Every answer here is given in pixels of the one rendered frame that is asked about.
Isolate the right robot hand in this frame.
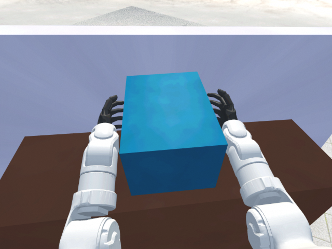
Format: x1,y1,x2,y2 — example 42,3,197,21
207,89,237,128

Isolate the carton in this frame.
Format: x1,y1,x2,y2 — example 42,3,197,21
119,72,228,196

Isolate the left robot hand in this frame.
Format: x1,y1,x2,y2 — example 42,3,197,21
98,95,124,129

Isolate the left robot upper arm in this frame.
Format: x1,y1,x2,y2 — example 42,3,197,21
60,217,121,249

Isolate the right robot forearm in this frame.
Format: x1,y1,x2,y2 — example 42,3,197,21
222,120,313,241

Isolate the pedestal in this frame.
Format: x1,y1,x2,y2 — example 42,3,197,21
0,119,332,249

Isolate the left robot forearm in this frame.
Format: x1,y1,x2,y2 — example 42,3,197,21
59,123,119,249

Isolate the right robot upper arm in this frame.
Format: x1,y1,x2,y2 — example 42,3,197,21
246,202,332,249

